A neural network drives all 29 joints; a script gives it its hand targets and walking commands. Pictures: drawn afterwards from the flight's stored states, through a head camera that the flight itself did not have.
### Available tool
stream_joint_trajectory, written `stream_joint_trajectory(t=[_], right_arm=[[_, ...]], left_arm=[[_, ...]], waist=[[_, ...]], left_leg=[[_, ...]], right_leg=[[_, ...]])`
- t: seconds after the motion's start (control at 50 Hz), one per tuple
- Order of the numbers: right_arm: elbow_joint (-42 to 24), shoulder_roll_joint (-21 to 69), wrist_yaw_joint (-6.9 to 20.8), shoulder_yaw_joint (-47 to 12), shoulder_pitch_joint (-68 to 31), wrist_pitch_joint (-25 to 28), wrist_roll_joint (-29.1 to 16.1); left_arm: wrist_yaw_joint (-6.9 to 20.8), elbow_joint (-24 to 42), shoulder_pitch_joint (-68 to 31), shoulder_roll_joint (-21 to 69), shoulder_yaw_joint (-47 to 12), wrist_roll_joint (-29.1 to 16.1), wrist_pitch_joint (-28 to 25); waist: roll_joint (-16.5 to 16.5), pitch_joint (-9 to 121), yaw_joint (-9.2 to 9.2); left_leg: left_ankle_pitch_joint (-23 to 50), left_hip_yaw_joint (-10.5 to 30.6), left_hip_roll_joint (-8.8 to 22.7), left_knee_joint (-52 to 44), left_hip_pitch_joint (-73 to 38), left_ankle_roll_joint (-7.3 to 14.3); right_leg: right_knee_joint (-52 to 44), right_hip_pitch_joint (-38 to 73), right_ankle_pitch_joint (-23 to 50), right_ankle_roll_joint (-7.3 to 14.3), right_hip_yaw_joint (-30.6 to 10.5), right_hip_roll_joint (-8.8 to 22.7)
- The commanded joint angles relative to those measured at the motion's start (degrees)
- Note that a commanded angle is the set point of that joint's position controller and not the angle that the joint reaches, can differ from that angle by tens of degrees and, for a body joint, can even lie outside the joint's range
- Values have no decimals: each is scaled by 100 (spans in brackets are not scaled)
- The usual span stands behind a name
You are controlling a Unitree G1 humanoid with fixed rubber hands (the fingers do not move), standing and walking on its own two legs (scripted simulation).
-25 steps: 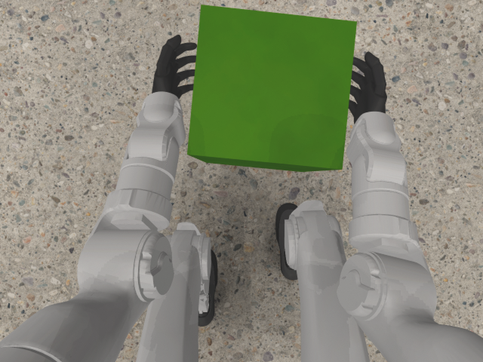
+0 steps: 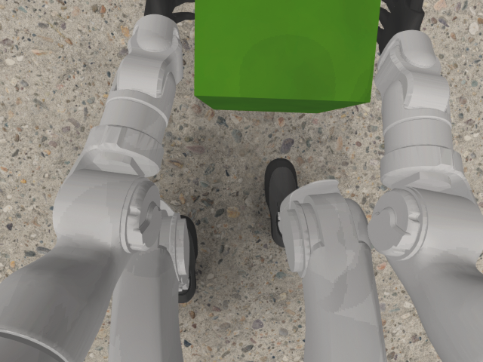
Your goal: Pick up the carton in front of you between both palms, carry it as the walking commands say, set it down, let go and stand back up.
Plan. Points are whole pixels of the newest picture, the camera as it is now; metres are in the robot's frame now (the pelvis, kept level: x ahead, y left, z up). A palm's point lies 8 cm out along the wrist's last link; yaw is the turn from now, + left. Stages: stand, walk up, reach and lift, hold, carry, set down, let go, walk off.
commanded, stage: set down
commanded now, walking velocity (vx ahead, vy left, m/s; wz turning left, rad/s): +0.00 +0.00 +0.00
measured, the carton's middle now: (275, 40) +0.51 -0.14 -0.24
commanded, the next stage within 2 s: none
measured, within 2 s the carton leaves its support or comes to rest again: rests again in 1.06 s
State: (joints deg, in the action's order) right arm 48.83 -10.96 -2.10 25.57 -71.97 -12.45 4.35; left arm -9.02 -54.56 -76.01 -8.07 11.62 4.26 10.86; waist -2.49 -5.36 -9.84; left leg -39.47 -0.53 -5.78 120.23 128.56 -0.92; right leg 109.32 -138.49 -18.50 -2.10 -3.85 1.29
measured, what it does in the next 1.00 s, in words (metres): stands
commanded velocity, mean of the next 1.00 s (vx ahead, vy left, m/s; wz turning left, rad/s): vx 0.00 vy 0.00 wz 0.00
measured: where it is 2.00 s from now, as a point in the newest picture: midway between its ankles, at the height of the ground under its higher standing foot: (232, 245)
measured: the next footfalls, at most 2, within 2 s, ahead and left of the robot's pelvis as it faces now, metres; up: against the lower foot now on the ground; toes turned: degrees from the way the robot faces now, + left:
none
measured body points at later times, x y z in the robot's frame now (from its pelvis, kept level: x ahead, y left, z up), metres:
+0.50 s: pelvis -0.01 +0.00 -0.02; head +0.36 -0.01 +0.24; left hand +0.55 +0.03 -0.21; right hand +0.50 -0.27 -0.18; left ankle +0.07 +0.11 -0.37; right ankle +0.16 -0.14 -0.37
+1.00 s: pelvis -0.01 +0.00 -0.02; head +0.36 -0.02 +0.23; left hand +0.55 +0.02 -0.21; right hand +0.49 -0.29 -0.20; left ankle +0.07 +0.11 -0.37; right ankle +0.16 -0.14 -0.37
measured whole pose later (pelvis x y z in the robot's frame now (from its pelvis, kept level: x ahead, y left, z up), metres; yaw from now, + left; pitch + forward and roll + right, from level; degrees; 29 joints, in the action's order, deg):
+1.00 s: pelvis -0.01 +0.00 -0.02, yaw +0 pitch +42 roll -1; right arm 64.9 -19.1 3.5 28.0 -78.3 -5.7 2.3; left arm -2.4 -61.4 -83.5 -8.4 11.8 10.1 7.3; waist -0.1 -14.1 -8.2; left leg -38.7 2.0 -7.8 125.7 129.4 -2.1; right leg 113.6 -137.8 -18.2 -1.3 -1.8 3.0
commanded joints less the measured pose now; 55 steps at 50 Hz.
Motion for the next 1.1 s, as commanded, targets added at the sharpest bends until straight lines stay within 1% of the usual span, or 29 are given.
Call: stream_joint_trajectory(t=[0.0, 0.06, 0.22, 0.26, 0.32, 0.46, 0.54, 0.78, 0.86, 0.96, 0.98, 1.02, 1.04, 1.06, 1.08], right_arm=[[-339, 5395, 1406, -2193, -2578, 127, -744], [-167, 5338, 1449, -2110, -2518, 141, -801], [429, 4958, 1442, -1614, -2271, 221, -535], [526, 4857, 1447, -1492, -2262, 241, -471], [641, 4714, 1462, -1338, -2269, 269, -402], [884, 4449, 1490, -1125, -2288, 359, -402], [1008, 4182, 1475, -1034, -2361, 409, -402], [1402, 3351, 1329, -711, -2340, 475, -189], [1473, 3083, 1269, -671, -2363, 527, -199], [1459, 2699, 1136, -675, -2396, 680, -328], [1510, 2496, 1075, -654, -2332, 732, -360], [1665, 1687, 858, -447, -1987, 889, -405], [1796, 873, 657, -228, -1672, 1003, -413], [1905, -169, 386, -49, -1328, 1144, -466], [1941, -917, 149, -23, -1217, 1288, -633]], left_arm=[[1295, 1069, -3300, 4679, -1989, -459, -374], [1275, 1136, -3319, 4736, -2034, -433, -386], [1313, 900, -3344, 4660, -2017, -445, -426], [1324, 805, -3343, 4597, -1957, -431, -429], [1325, 693, -3339, 4468, -1850, -385, -436], [1275, 608, -3361, 4121, -1725, -260, -491], [1245, 406, -3106, 3907, -1559, -56, -460], [1317, -263, -2647, 3081, -967, 378, -417], [1308, -462, -2505, 2810, -839, 478, -419], [1245, -509, -2478, 2441, -815, 504, -476], [1205, -506, -2460, 2243, -787, 499, -502], [1028, -464, -2350, 1368, -637, 475, -579], [855, -463, -2185, 545, -492, 444, -631], [619, -450, -1978, -485, -400, 360, -690], [430, -366, -1958, -1207, -440, 190, -730]], waist=[[-403, 6618, 195], [-573, 6400, 190], [-850, 5694, -105], [-898, 5559, -146], [-937, 5383, -162], [-979, 5112, -105], [-975, 4795, 21], [-736, 3875, 253], [-694, 3658, 350], [-627, 3670, 391], [-601, 3694, 383], [-574, 3773, 340], [-565, 3814, 310], [-565, 3877, 285], [-507, 3988, 237]], left_leg=[[1694, -226, -479, -1457, -1630, 101], [1851, -223, -456, -1360, -1593, 75], [1560, -93, -416, -1350, -1361, 49], [1480, -70, -411, -1356, -1310, 53], [1401, -44, -400, -1361, -1248, 63], [1409, -17, -352, -1311, -1189, 78], [1260, -2, -329, -1318, -1036, 84], [842, -1, -276, -1229, -590, 154], [761, -1, -247, -1196, -530, 172], [760, 7, -183, -1153, -592, 163], [765, -3, -162, -1145, -601, 145], [788, -34, -92, -1142, -718, 79], [790, -46, -36, -1150, -823, 33], [783, -53, 29, -1162, -949, -19], [783, -21, 85, -1168, -1082, -42]], right_leg=[[155, 5332, 1928, -53, 731, -548], [221, 5195, 2025, -34, 704, -536], [292, 4637, 1631, 36, 750, -468], [306, 4513, 1525, 54, 756, -446], [330, 4358, 1401, 75, 754, -420], [397, 4154, 1339, 93, 708, -380], [407, 3986, 1145, 99, 669, -348], [354, 3756, 646, 165, 497, -361], [349, 3728, 527, 166, 442, -365], [383, 3937, 575, 98, 437, -336], [383, 4036, 608, 74, 449, -317], [367, 4249, 671, -4, 503, -256], [360, 4359, 699, -51, 533, -205], [359, 4471, 725, -95, 548, -138], [354, 4578, 756, -119, 549, -90]])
